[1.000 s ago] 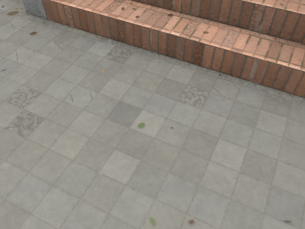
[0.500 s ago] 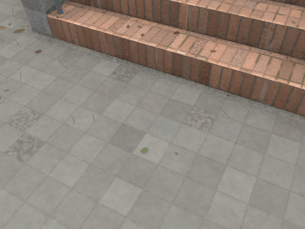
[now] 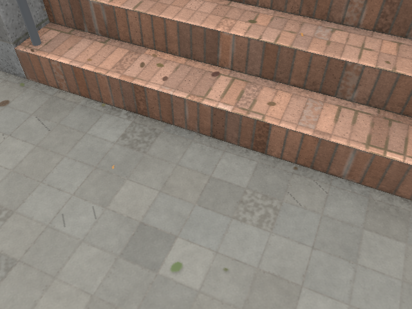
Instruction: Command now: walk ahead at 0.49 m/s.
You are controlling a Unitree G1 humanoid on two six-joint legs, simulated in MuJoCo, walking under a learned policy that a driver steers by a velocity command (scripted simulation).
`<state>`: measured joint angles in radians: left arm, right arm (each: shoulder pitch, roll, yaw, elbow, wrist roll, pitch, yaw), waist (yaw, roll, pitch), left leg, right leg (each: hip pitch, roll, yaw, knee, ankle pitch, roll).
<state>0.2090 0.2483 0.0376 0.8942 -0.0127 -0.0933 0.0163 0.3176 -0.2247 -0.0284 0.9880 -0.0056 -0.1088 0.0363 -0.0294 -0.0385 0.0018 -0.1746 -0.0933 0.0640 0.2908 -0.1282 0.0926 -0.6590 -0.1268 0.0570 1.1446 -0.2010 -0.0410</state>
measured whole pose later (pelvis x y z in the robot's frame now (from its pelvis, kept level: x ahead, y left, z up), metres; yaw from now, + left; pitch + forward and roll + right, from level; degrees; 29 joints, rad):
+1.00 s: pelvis +0.55 -0.01 -0.01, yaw -1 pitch +1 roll +0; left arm 0.33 0.26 0.06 0.98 0.02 -0.07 -0.01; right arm 0.16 -0.24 -0.05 0.91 -0.04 -0.09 0.02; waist 0.03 -0.03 0.04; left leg -0.35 -0.02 0.08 0.48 -0.16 0.06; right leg -0.35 -0.01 0.02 1.14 -0.36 -0.07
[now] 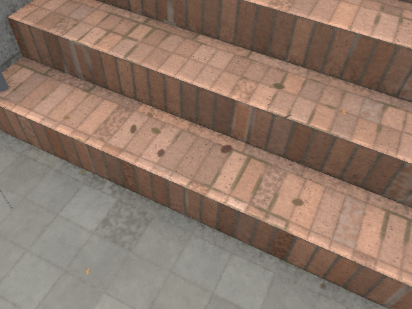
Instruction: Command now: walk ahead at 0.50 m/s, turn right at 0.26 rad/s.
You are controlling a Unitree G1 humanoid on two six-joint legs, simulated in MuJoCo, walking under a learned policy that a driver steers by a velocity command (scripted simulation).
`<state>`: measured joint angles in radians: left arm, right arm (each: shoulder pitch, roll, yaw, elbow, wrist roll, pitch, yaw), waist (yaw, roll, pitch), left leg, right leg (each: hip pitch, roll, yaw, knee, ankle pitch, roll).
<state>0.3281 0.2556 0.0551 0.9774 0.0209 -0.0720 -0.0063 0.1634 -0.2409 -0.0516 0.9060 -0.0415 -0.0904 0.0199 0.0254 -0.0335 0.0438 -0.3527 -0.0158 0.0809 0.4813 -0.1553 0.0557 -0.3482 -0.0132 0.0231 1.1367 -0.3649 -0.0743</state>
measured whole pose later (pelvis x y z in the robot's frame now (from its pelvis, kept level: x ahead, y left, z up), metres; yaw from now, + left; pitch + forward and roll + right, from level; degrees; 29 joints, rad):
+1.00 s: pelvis +0.44 -0.10 +0.00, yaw -29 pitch +0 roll +0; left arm 0.22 0.22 0.04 0.88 0.04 -0.05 0.00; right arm 0.26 -0.20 -0.02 0.89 -0.03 -0.07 -0.01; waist -0.01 -0.04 0.00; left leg -0.26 -0.02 0.07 0.45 -0.20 0.06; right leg -0.47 0.12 0.06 1.32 -0.40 -0.08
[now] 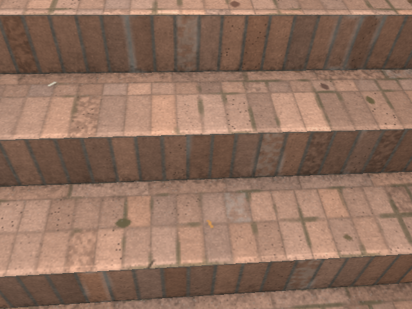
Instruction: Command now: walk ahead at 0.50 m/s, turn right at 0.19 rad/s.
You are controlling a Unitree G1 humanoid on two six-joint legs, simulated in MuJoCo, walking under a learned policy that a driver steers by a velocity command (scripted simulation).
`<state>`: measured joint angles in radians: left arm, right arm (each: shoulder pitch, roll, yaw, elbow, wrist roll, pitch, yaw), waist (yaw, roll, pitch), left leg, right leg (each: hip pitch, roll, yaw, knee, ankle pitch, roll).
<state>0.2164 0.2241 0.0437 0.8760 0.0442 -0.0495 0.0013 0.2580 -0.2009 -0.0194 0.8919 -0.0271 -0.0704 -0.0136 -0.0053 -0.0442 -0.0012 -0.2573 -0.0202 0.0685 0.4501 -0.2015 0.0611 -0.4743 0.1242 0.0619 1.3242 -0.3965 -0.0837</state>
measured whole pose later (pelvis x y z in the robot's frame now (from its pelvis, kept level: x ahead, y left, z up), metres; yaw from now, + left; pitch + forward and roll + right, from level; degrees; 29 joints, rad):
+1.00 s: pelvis +0.37 -0.10 +0.18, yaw +14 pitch +5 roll -1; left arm 0.38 0.11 -0.05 1.05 0.15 -0.09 -0.06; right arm 0.13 -0.20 0.01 0.86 -0.01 0.00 0.04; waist 0.03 0.06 -0.09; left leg -1.31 -0.03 -0.16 2.20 -0.20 0.14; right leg -0.13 -0.04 -0.40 0.34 -0.30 -0.05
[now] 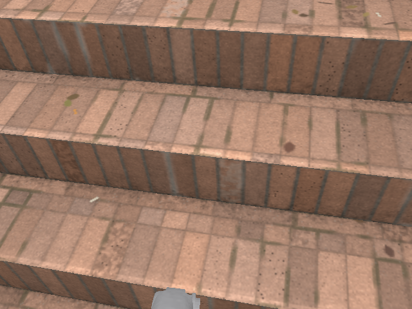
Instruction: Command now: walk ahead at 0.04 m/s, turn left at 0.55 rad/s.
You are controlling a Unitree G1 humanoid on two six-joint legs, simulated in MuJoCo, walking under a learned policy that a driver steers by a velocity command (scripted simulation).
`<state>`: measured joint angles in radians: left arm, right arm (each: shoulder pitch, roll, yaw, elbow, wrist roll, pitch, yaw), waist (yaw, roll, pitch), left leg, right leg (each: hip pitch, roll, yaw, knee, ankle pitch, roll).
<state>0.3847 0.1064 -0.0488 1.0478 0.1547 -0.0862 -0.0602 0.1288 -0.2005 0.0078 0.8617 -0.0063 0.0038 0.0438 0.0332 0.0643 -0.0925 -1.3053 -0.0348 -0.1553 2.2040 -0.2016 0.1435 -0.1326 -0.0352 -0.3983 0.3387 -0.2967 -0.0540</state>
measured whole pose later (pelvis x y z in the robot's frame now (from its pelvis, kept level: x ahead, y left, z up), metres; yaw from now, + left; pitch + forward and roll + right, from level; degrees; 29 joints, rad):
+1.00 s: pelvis +0.23 +0.07 +0.17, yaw +18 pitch +2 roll +0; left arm 0.25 0.13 -0.01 0.82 0.01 -0.06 -0.08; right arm 0.08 -0.18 0.01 0.78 0.00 -0.06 0.07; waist 0.06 0.03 -0.02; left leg -0.39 -0.09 -0.13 0.63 -0.27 0.02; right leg -0.29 0.00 -0.02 0.64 -0.38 0.00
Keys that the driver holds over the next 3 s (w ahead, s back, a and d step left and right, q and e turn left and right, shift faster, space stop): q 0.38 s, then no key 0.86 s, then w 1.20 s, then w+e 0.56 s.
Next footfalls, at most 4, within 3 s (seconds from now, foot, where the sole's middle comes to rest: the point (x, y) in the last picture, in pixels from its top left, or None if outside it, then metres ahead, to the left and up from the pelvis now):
0.26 left None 0.27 0.19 -0.59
0.80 right None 0.28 -0.04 -0.59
1.62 left None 0.31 0.22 -0.59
2.02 right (171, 241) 0.56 0.16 -0.41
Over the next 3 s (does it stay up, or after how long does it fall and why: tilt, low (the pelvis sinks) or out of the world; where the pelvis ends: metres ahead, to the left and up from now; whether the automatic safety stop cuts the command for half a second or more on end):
stays up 0.95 0.40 0.57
